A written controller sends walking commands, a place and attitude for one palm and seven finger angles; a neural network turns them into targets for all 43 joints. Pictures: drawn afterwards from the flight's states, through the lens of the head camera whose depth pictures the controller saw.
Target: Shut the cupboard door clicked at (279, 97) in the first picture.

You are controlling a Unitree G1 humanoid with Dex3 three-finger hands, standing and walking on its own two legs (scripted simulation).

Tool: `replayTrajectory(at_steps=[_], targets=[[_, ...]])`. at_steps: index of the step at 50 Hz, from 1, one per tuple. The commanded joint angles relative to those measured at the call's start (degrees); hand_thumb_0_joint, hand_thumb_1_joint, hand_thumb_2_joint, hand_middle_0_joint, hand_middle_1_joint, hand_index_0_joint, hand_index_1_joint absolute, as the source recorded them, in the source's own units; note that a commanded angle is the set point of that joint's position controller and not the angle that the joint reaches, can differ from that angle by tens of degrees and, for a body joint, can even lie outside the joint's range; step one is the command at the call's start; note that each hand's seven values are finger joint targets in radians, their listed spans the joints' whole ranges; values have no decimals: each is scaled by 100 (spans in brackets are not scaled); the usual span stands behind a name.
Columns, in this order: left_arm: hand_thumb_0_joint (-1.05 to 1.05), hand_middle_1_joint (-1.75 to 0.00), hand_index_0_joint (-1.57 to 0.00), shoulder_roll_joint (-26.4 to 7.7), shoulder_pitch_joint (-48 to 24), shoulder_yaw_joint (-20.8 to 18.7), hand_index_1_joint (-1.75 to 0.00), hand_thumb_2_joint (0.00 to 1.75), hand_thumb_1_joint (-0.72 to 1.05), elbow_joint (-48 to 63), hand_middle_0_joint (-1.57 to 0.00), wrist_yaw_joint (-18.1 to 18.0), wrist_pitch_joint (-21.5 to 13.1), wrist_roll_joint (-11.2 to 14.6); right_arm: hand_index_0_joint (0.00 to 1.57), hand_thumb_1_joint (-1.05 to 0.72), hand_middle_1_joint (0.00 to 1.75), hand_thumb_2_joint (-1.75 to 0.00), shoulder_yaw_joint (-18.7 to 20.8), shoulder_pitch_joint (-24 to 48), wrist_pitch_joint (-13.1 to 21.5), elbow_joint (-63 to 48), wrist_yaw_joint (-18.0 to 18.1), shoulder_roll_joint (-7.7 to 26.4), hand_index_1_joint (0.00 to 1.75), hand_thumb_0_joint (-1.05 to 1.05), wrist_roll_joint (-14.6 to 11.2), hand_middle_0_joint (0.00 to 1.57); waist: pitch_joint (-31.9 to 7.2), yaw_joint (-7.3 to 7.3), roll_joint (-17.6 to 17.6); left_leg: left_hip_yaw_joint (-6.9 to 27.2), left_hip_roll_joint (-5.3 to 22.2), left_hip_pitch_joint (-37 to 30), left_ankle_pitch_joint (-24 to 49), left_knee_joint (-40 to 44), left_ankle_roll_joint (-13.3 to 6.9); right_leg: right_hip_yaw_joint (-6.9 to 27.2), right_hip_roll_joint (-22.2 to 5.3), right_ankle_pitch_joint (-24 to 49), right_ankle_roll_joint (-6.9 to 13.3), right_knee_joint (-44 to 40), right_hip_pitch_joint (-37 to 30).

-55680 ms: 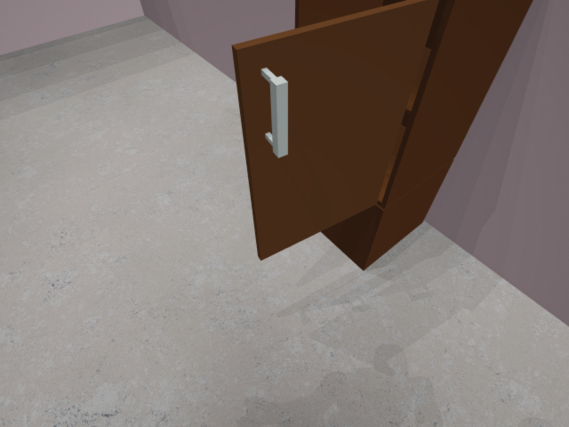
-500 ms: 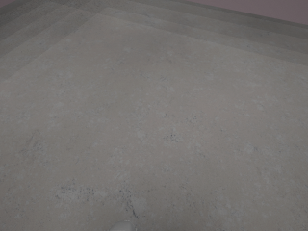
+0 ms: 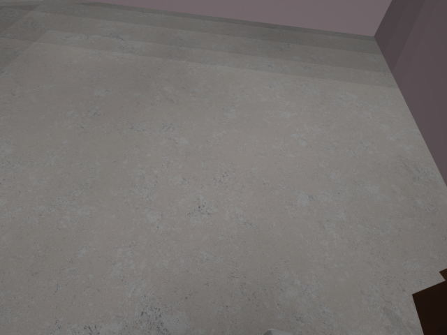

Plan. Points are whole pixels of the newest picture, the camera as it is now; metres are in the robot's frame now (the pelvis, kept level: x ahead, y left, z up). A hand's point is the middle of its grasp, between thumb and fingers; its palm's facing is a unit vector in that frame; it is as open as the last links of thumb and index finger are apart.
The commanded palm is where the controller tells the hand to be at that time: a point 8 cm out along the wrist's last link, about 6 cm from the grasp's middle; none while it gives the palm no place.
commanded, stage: turn to face it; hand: left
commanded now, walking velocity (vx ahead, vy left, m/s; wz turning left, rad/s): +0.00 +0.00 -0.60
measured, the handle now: out of the picture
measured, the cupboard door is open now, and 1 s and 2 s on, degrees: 24 24 24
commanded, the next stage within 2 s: take the last steps up to it in 2.00 s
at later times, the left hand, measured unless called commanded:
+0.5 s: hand (146, 324) +0.16 +0.17 -0.18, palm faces -0.25 -0.95 -0.19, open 7.4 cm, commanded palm none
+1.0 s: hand (185, 284) +0.24 +0.10 -0.16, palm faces -0.55 -0.78 -0.29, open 7.4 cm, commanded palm none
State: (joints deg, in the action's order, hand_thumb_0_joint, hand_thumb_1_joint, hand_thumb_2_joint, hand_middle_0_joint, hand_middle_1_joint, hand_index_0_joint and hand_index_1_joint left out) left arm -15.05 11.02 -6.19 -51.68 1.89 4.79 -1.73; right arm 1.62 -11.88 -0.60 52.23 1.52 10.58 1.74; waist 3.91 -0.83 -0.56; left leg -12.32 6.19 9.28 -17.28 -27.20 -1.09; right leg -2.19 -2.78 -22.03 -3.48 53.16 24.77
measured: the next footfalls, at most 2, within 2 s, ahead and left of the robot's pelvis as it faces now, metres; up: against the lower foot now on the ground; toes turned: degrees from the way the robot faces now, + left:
right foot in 0.12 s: +0.03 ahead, -0.15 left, +0.00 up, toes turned -10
left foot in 0.50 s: +0.14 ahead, +0.10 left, +0.00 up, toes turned -15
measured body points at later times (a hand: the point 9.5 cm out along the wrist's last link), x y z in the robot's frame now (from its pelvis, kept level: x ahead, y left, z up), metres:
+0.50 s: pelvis +0.04 +0.00 -0.01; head +0.08 +0.01 +0.43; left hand +0.17 +0.22 -0.17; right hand +0.06 -0.28 -0.14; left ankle +0.10 +0.11 -0.74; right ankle -0.01 -0.14 -0.74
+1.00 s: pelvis +0.03 -0.02 -0.02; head +0.05 -0.06 +0.43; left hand +0.27 +0.14 -0.14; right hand -0.09 -0.25 -0.18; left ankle +0.09 +0.11 -0.71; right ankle -0.03 -0.10 -0.74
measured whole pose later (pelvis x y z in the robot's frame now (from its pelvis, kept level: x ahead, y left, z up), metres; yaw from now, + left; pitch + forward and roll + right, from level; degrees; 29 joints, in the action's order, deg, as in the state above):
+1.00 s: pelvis +0.03 -0.02 -0.02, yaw -36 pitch +0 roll +0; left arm -12.2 9.6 -3.9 -50.0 1.3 2.1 -1.7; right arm 3.5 -14.4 -3.8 53.8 0.6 15.4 1.0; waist 4.1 1.0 4.3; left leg -8.0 8.5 21.6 -28.6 -51.8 3.1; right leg -3.6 -0.4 -19.6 1.4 35.7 16.5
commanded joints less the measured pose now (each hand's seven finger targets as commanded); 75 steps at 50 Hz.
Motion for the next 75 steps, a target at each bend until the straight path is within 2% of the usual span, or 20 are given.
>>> replayTrajectory(at_steps=[1,5,7,8,13,23,24,25,26,32,41,45,47,49,53,62,65,67,68,75], targets=[[0,-30,-20,-152,-335,67,-30,90,90,606,-20,0,-186,28,20,-90,30,-90,401,-387,69,-190,47,1262,30,0,8,20,-408,313,1318,685,1459,-628,3267,308,-590,-327,144,-91,150,-832,-4],[0,-30,-20,-465,492,-24,-30,90,90,402,-20,-33,-301,15,20,-90,30,-90,430,-91,55,-288,-8,1331,30,0,-69,20,-787,-207,647,172,1162,143,2554,-1082,-21,-228,89,1527,423,-2723,-1757],[0,-30,-20,-1428,1122,-175,-30,90,90,198,-20,-192,-401,36,20,-90,30,-90,255,309,-29,-685,-41,757,30,0,-108,20,-818,-500,-1629,354,-231,2395,-2060,-3550,516,2610,-1969,4957,1526,-3202,-2629],[0,-30,-20,-1400,1033,-155,-30,90,90,217,-20,-252,-380,68,20,-90,30,-90,235,228,-117,-653,0,834,30,0,-126,20,-781,-405,-1259,1066,-58,2491,-1827,-4115,447,2399,-2042,4122,1761,-3300,-2352],[0,-30,-20,-814,-49,-14,-30,90,90,567,-20,-299,-386,54,20,-90,30,-90,257,67,-118,-440,-51,798,30,0,-79,20,-692,84,-814,1175,-31,2281,-552,-3699,616,1403,-1014,3546,1329,-3150,-1799],[0,-30,-20,-900,-230,-89,-30,90,90,556,-20,-229,-288,44,20,-90,30,-90,247,-352,25,-417,13,748,30,0,-147,20,-644,304,-846,995,-487,355,333,-278,543,1988,-606,2662,1006,-2570,-755],[0,-30,-20,-663,-200,-34,-30,90,90,616,-20,-219,-259,97,20,-90,30,-90,283,-568,90,-343,37,1015,30,0,-122,20,-793,377,-134,1318,-50,-372,671,503,448,1640,-187,1900,711,-2115,-266],[0,-30,-20,-276,75,30,-30,90,90,686,-20,-178,-227,158,20,-90,30,-90,382,-666,145,-383,58,1616,30,0,-30,20,-965,323,1560,2885,1426,-972,1262,937,-77,870,646,-282,329,-935,651],[0,-30,-20,-374,-102,63,-30,90,90,762,-20,-180,-240,109,20,-90,30,-90,410,-832,100,-436,73,1771,30,0,-22,20,-858,442,1797,3369,2143,-576,1756,1012,-594,510,563,-1501,219,376,655],[0,-30,-20,-372,46,-51,-30,90,90,509,-20,16,-111,37,20,-90,30,-90,218,-17,121,-649,127,1156,30,0,16,20,-437,60,1085,1385,1199,-67,2118,921,-450,318,135,-201,7,1616,712],[0,-30,-20,-150,-346,59,-30,90,90,680,-20,35,-160,41,20,-90,30,-90,381,-464,65,-311,33,1329,30,0,14,20,-560,332,1253,813,1532,-395,2256,555,-608,-267,127,-357,105,-671,-41],[0,-30,-20,-400,370,-3,-30,90,90,461,-20,-12,-268,35,20,-90,30,-90,438,-172,34,-323,-27,1395,30,0,-60,20,-844,-88,711,255,1273,268,1761,-621,-53,-281,166,1228,360,-2728,-1622],[0,-30,-20,-1427,829,-166,-30,90,90,312,-20,-161,-360,2,20,-90,30,-90,266,249,-42,-730,-90,735,30,0,-88,20,-504,-420,-1868,154,-103,2487,-1981,-2973,534,2634,-1854,3318,1313,-3582,-2210],[0,-30,-20,-1239,554,-138,-30,90,90,397,-20,-260,-334,43,20,-90,30,-90,273,330,-152,-694,-48,841,30,0,-101,20,-239,-248,-1129,1182,56,2855,-1368,-3975,444,2318,-1700,2164,1599,-3750,-1730],[0,-30,-20,-766,-147,-5,-30,90,90,568,-20,-282,-394,58,20,-90,30,-90,286,41,-120,-429,-75,874,30,0,-61,20,-485,135,-958,1168,22,2409,-388,-3663,608,1491,-987,2810,1317,-3377,-1579],[0,-30,-20,-995,105,-93,-30,90,90,431,-20,-258,-359,10,20,-90,30,-90,250,197,-57,-593,-20,732,30,0,-137,20,-642,10,-763,1097,-368,1568,-644,-1584,589,2226,-980,3239,1470,-3010,-1585],[0,-30,-20,-835,-232,-57,-30,90,90,485,-20,-237,-294,80,20,-90,30,-90,250,-352,26,-400,30,847,30,0,-150,20,-649,334,-624,1079,-369,80,559,148,514,2071,-504,2511,946,-2529,-618],[0,-30,-20,-283,75,55,-30,90,90,621,-20,-166,-252,159,20,-90,30,-90,384,-584,95,-440,70,1728,30,0,-26,20,-860,308,1953,3169,1777,-840,1410,1109,-318,690,757,-985,302,-537,729],[0,-30,-20,-466,-80,34,-30,90,90,656,-20,-157,-246,92,20,-90,30,-90,366,-613,56,-507,90,1751,30,0,14,20,-704,384,1568,3255,2168,-308,1552,1109,-748,608,517,-1407,277,615,608],[0,-30,-20,-279,-150,11,-30,90,90,556,-20,36,-127,60,20,-90,30,-90,275,-123,74,-586,116,1267,30,0,32,20,-580,165,1102,1293,1290,-391,2454,672,-610,106,140,-470,38,643,551]])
